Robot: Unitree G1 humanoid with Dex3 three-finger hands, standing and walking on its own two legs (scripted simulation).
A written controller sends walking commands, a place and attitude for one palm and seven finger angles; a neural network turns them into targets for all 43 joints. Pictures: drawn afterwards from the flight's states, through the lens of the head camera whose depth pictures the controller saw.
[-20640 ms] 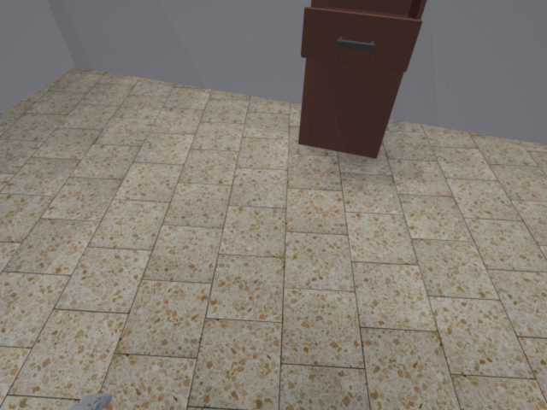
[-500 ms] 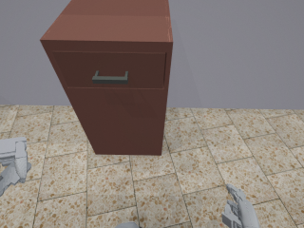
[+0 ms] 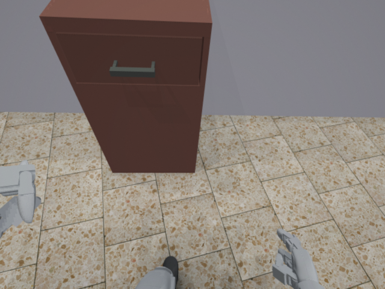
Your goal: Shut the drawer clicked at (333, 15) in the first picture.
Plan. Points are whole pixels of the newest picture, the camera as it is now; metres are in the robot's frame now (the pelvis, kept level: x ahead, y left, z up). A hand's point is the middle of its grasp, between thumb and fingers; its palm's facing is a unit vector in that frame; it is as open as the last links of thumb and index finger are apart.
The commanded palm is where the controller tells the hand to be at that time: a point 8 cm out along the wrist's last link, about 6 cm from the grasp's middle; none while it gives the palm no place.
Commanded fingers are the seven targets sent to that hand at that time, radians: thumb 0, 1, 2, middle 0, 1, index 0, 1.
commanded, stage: stop stepping back and stand still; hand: left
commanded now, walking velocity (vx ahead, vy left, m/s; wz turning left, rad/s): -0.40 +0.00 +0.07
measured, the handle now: (133, 68) +0.72 +0.27 +0.00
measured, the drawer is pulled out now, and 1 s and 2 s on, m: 0.00 0.00 0.00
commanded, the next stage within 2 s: let the arm hang, fingers relaxed in 1.02 s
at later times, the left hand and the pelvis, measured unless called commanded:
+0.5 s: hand (1, 247) +0.14 +0.25 +0.18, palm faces +0.36 -0.83 -0.43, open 3.3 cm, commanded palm +0.06 +0.29 +0.19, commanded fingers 0.00 0.90 0.90 -1.40 -1.60 -1.40 -1.60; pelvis -0.06 +0.01 +0.01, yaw +2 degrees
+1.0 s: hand out of the picture +0.10 +0.26 +0.19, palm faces +0.41 -0.80 -0.45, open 3.3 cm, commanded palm +0.04 +0.30 +0.19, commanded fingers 0.00 0.90 0.90 -1.40 -1.60 -1.40 -1.60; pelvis -0.08 +0.01 +0.01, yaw +3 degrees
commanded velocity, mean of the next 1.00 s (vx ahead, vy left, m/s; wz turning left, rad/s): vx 0.05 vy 0.01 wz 0.00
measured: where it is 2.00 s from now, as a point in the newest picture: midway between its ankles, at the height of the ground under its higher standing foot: outside the picture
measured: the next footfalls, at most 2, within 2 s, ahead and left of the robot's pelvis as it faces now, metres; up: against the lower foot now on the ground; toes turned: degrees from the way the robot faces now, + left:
left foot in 0.34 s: -0.03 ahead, +0.14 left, +0.00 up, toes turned +4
right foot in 0.56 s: +0.00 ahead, -0.09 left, +0.00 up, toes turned +0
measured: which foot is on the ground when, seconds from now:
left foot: down 0.00-0.14, up 0.16-0.32, down 0.34-1.00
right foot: down 0.00-0.40, up 0.42-0.54, down 0.56-1.00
